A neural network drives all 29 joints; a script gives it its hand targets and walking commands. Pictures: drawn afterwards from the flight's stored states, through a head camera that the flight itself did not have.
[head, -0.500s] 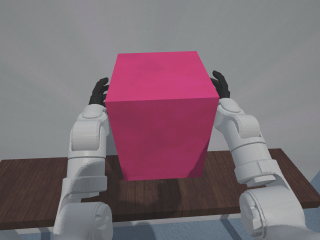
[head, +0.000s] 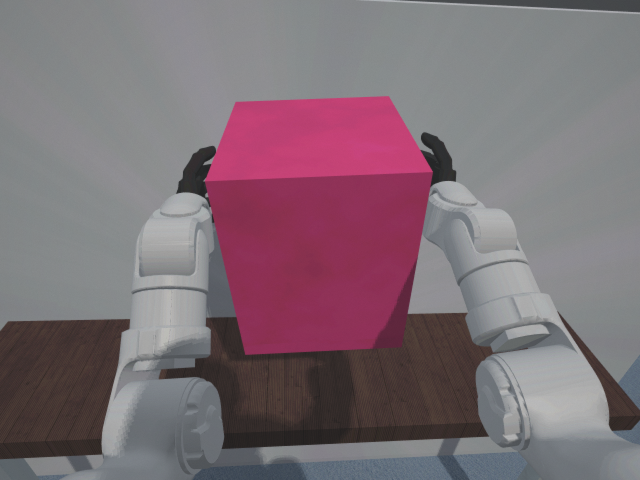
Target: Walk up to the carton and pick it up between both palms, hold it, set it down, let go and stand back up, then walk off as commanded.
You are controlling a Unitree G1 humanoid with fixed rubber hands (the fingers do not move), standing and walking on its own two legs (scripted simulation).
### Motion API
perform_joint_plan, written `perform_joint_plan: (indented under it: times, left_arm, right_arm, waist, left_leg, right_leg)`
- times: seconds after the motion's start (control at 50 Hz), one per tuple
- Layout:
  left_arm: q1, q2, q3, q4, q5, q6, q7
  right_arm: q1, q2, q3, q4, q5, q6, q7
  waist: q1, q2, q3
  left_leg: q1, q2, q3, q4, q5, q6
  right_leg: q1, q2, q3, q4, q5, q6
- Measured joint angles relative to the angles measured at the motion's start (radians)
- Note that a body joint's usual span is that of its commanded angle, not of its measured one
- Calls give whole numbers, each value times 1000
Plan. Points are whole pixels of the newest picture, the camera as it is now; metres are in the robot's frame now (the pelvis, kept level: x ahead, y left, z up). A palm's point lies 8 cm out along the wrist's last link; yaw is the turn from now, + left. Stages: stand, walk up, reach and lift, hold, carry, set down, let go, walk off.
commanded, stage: hold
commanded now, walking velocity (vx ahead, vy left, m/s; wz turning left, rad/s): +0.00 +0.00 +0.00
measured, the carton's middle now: (318, 223) +0.39 +0.00 +0.22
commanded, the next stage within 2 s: none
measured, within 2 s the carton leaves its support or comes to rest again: neither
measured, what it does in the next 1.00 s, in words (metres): stands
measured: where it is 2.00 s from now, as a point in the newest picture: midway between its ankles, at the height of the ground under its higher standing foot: outside the picture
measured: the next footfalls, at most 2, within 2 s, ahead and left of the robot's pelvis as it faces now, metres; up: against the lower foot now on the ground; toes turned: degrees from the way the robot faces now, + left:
none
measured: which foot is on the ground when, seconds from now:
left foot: down 0.00-1.00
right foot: down 0.00-1.00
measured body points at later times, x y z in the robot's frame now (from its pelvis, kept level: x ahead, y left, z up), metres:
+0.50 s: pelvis +0.01 +0.01 +0.00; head -0.07 +0.03 +0.44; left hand +0.39 +0.15 +0.25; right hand +0.39 -0.15 +0.26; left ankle +0.04 +0.13 -0.75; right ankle +0.01 -0.11 -0.75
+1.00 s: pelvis +0.00 +0.00 +0.00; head -0.07 +0.03 +0.44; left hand +0.38 +0.15 +0.25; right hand +0.39 -0.14 +0.27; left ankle +0.04 +0.13 -0.75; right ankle +0.01 -0.11 -0.75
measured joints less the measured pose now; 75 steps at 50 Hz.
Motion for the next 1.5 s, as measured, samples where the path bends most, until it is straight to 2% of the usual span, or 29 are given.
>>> perform_joint_plan:
  times: [0.08, 0.36, 0.52, 0.64, 0.8, 0.92, 1.06, 1.22, 1.38, 1.5]
  left_arm:
    - [-4, -8, 10, 14, 13, 2, -3]
    - [12, -16, 3, -18, 9, -2, 0]
    - [63, -23, -27, -128, -7, 14, 17]
    - [56, -41, 1, -99, 24, 33, 9]
    - [45, -29, -8, -118, 6, 27, 16]
    - [3, -25, 17, -43, 18, 17, 5]
    - [10, -11, -3, -55, 4, 8, 9]
    - [-5, -21, 27, -8, 21, 5, 2]
    - [32, -2, -12, -71, -5, 6, 4]
    - [18, -23, 12, -51, 24, 14, -2]
  right_arm:
    - [-6, -4, 2, 22, 6, -1, 2]
    - [18, -14, 20, -25, 21, 6, -4]
    - [64, -27, 44, -135, 57, 23, -20]
    - [36, -11, 10, -63, 41, 33, -3]
    - [54, -15, 27, -113, 32, 26, -6]
    - [13, -6, -2, -44, 8, 28, 1]
    - [11, -9, 7, -53, 15, 19, 0]
    - [4, -4, 4, 1, 11, 11, 2]
    - [41, -10, 38, -81, 38, 17, -19]
    - [18, -5, 7, -41, 28, 26, -7]
  waist:
    - [4, 4, 0]
    - [-4, 15, 24]
    - [-12, 13, 24]
    - [-10, 13, 29]
    - [-5, 23, 23]
    - [4, 18, 21]
    - [-12, 16, 19]
    - [2, 10, 12]
    - [-10, 14, 13]
    - [-9, 16, 29]
  left_leg:
    - [7, -3, 4, 0, -3, 3]
    - [6, -6, 9, 5, -10, 9]
    - [5, -1, 10, 18, -21, 8]
    - [18, -3, 16, 14, -21, 8]
    - [6, -3, 13, 16, -17, 9]
    - [7, -5, 15, 2, -6, 9]
    - [-6, -4, 1, 8, -4, 5]
    - [3, -2, 12, 1, -6, 5]
    - [4, -2, -1, 12, -14, 3]
    - [15, -4, 3, 11, -14, 4]
  right_leg:
    - [3, -3, 4, 5, -5, 3]
    - [6, -7, 9, 2, -6, 9]
    - [14, -1, 11, -7, -4, 9]
    - [17, -4, 17, 7, -12, 9]
    - [7, -4, 15, 6, -7, 9]
    - [-1, -6, 16, 10, -6, 7]
    - [-4, -3, 3, 3, -2, 5]
    - [-6, -3, 14, 12, -8, 3]
    - [11, -1, 2, -2, -7, 4]
    - [17, -3, 5, 5, -10, 4]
